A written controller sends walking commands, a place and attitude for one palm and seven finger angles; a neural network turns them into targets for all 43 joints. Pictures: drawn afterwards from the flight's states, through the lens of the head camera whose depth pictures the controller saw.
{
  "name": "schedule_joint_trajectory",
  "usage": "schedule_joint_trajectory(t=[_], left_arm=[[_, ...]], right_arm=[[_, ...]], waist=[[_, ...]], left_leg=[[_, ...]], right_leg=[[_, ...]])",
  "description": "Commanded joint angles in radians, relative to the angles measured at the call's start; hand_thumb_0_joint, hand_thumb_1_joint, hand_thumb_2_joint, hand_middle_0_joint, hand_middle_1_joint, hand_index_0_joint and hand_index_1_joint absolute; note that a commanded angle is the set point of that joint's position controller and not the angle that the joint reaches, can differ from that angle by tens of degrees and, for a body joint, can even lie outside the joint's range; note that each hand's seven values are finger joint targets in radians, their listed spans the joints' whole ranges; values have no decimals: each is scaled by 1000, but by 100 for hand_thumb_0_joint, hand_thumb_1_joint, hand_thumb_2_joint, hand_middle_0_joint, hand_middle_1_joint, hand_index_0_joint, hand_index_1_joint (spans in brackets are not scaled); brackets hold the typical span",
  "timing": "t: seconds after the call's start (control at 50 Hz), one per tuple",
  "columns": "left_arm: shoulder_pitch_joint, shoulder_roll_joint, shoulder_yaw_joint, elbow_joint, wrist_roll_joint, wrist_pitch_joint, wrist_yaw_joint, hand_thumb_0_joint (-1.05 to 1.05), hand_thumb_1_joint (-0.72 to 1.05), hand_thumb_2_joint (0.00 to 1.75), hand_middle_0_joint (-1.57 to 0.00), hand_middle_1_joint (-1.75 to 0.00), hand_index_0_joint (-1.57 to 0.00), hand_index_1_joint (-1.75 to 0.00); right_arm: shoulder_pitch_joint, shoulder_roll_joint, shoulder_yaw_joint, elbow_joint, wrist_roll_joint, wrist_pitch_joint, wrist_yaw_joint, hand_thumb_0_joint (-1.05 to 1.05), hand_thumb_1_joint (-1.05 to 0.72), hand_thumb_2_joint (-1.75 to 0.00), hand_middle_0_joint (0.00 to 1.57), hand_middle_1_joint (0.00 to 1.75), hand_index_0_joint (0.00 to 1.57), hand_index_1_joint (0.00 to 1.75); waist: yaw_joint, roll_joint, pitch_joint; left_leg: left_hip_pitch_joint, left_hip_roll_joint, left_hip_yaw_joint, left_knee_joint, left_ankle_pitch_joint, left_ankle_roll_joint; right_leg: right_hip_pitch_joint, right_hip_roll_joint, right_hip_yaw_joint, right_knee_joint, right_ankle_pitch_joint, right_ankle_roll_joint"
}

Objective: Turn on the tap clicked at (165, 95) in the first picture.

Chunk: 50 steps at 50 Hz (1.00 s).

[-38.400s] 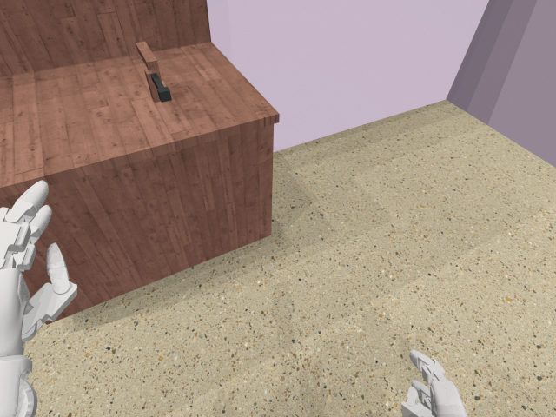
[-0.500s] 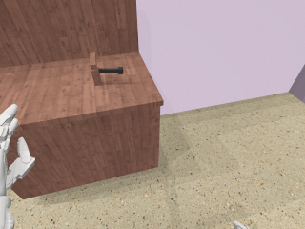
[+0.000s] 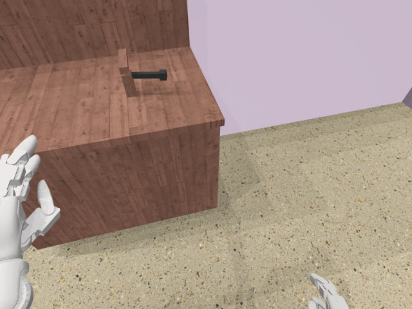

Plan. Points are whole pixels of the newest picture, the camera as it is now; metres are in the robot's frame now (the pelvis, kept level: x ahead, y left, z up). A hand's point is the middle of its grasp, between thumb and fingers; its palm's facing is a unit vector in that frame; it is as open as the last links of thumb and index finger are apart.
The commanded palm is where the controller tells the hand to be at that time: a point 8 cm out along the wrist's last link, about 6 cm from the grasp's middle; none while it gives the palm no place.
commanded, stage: stand and check the lever's angle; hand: left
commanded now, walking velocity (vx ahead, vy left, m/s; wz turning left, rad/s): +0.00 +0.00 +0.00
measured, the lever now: (163, 75) +0.85 +0.22 +0.01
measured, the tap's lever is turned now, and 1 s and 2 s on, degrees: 76 76 76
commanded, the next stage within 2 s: stand and wait in 0.14 s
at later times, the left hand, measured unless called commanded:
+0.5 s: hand (50, 205) +0.23 +0.26 +0.15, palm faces +0.37 -0.84 -0.39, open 7.4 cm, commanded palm +0.18 +0.29 +0.18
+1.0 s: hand (28, 222) +0.20 +0.27 +0.15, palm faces +0.38 -0.85 -0.37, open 7.4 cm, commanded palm +0.15 +0.31 +0.18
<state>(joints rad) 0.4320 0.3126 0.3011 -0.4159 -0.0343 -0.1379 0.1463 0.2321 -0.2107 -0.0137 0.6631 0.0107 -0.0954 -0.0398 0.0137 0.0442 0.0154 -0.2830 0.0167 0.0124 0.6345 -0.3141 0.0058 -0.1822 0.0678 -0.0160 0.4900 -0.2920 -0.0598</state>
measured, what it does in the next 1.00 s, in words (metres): stands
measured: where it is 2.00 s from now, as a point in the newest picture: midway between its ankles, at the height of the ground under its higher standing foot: outside the picture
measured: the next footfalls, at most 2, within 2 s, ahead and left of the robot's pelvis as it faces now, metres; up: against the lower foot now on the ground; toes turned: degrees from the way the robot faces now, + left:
none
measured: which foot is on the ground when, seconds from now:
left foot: down 0.00-1.00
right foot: down 0.00-1.00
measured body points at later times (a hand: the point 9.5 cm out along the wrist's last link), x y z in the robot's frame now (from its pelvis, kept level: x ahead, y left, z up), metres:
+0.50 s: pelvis +0.01 +0.01 +0.01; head +0.02 +0.01 +0.46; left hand +0.20 +0.30 +0.17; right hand +0.19 -0.22 -0.08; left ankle +0.01 +0.11 -0.74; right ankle -0.02 -0.09 -0.74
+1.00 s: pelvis -0.02 +0.03 +0.01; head -0.01 +0.03 +0.46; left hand +0.17 +0.32 +0.17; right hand +0.15 -0.21 -0.08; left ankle +0.01 +0.11 -0.74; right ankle -0.02 -0.09 -0.74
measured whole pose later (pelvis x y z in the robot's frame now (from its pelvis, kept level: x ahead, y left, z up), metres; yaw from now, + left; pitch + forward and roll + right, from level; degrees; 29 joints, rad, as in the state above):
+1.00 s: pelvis -0.02 +0.03 +0.01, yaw -1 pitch -1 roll -1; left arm 0.46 0.34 0.30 -0.40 -0.05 -0.13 0.15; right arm 0.20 -0.22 -0.01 0.63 0.00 -0.07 -0.08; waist 0.01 0.03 0.01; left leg -0.21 -0.01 0.04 0.41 -0.19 0.05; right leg -0.15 0.04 0.02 0.33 -0.18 -0.01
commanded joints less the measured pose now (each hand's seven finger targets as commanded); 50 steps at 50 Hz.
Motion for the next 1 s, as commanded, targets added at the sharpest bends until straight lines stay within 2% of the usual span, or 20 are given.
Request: schedule_joint_trajectory(t=[0.0,0.02,0.04,0.06,0.08,0.1,0.16,0.2,0.26,0.32,0.36,0.38,0.44,0.48,0.52,0.58,0.62,0.78,0.8,0.98], left_arm=[[-57,235,153,-243,-8,-79,20,0,90,90,-20,-30,-20,-30],[-46,238,160,-257,-10,-81,22,0,90,90,-20,-30,-20,-30],[-40,242,164,-275,-13,-83,24,0,90,90,-20,-30,-20,-30],[-28,251,174,-291,-14,-83,25,0,90,90,-20,-30,-20,-30],[-21,266,187,-303,-12,-80,26,0,90,90,-20,-30,-20,-30],[-16,259,178,-319,-10,-82,27,0,90,90,-20,-30,-20,-30],[35,251,179,-297,-11,-80,27,0,90,90,-20,-30,-20,-30],[75,231,168,-271,-16,-75,23,0,90,90,-20,-30,-20,-30],[101,211,157,-228,-23,-66,18,0,90,90,-20,-30,-20,-30],[81,212,152,-210,-24,-63,17,0,90,90,-20,-30,-20,-30],[40,208,139,-196,-26,-56,16,0,90,90,-20,-30,-20,-30],[5,219,139,-201,-25,-54,15,0,90,90,-20,-30,-20,-30],[-50,213,120,-207,-21,-51,18,0,90,90,-20,-30,-20,-30],[-104,235,126,-240,-19,-52,20,0,90,90,-20,-30,-20,-30],[-103,215,110,-226,-18,-53,20,0,90,90,-20,-30,-20,-30],[-91,220,118,-217,-16,-52,22,0,90,90,-20,-30,-20,-30],[-67,204,111,-195,-16,-52,21,0,90,90,-20,-30,-20,-30],[-26,214,128,-184,-19,-55,19,0,90,90,-20,-30,-20,-30],[-22,203,119,-186,-20,-55,18,0,90,90,-20,-30,-20,-30],[-81,215,117,-213,-7,-68,24,0,90,90,-20,-30,-20,-30]], right_arm=[[-118,-103,-39,-184,-3,-59,-20,0,-90,-90,20,30,20,30],[-123,-110,-42,-190,-4,-57,-24,0,-90,-90,20,30,20,30],[-128,-117,-48,-194,1,-52,-27,0,-90,-90,20,30,20,30],[-132,-119,-51,-199,3,-46,-29,0,-90,-90,20,30,20,30],[-138,-118,-46,-205,2,-46,-32,0,-90,-90,20,30,20,30],[-132,-109,-39,-208,1,-43,-32,0,-90,-90,20,30,20,30],[-118,-113,-45,-207,1,-43,-29,0,-90,-90,20,30,20,30],[-115,-115,-47,-208,3,-40,-27,0,-90,-90,20,30,20,30],[-115,-120,-48,-209,6,-29,-27,0,-90,-90,20,30,20,30],[-122,-118,-46,-210,4,-18,-33,0,-90,-90,20,30,20,30],[-129,-119,-45,-211,3,-13,-39,0,-90,-90,20,30,20,30],[-139,-121,-45,-210,1,-11,-43,0,-90,-90,20,30,20,30],[-149,-117,-39,-211,-3,-13,-50,0,-90,-90,20,30,20,30],[-162,-120,-38,-213,-7,-16,-53,0,-90,-90,20,30,20,30],[-159,-118,-36,-213,-8,-19,-52,0,-90,-90,20,30,20,30],[-166,-120,-38,-213,-11,-19,-50,0,-90,-90,20,30,20,30],[-163,-117,-35,-213,-12,-18,-48,0,-90,-90,20,30,20,30],[-164,-122,-38,-216,-10,-21,-50,0,-90,-90,20,30,20,30],[-160,-119,-35,-215,-10,-22,-50,0,-90,-90,20,30,20,30],[-169,-127,-35,-206,-15,-40,-55,0,-90,-90,20,30,20,30]], waist=[[-15,-54,-138],[-9,-9,-165],[-2,14,-185],[0,38,-188],[-4,75,-177],[-8,86,-176],[-11,81,-202],[-14,44,-196],[-18,-7,-196],[-19,-16,-195],[-18,-32,-183],[-18,-19,-160],[-11,1,-149],[-10,12,-137],[-7,13,-121],[-5,25,-110],[-5,10,-96],[-5,0,-121],[-3,-15,-123],[-6,37,-90]], left_leg=[[51,24,-18,-180,270,14],[139,52,-40,-200,430,23],[211,82,-60,-186,517,34],[243,100,-68,-174,550,40],[260,109,-88,-173,614,42],[254,119,-98,-176,670,41],[262,125,-83,-169,733,33],[230,122,-76,-173,686,26],[183,97,-49,-163,590,13],[174,84,-36,-170,537,8],[174,77,-32,-182,484,8],[169,72,-36,-192,449,7],[172,67,-40,-218,388,14],[173,61,-46,-232,352,14],[161,56,-49,-243,317,16],[142,46,-54,-264,237,13],[124,45,-55,-278,193,13],[126,47,-60,-296,201,10],[122,49,-65,-299,197,11],[82,50,-84,-338,55,13]], right_leg=[[153,-214,187,-47,567,-4],[121,-164,142,-27,519,26],[72,-133,121,-31,446,47],[45,-118,111,-42,405,56],[23,-108,98,-30,407,53],[32,-98,77,-13,400,52],[38,-87,60,-13,349,52],[56,-88,70,-34,371,51],[87,-105,104,-66,485,46],[89,-117,123,-77,537,43],[74,-116,127,-95,514,46],[54,-115,133,-108,478,45],[43,-107,128,-130,399,46],[32,-105,131,-146,359,45],[32,-101,132,-162,323,44],[26,-98,133,-189,252,43],[27,-93,129,-201,225,43],[37,-84,105,-200,227,49],[41,-82,103,-198,223,49],[28,-73,97,-207,145,50]])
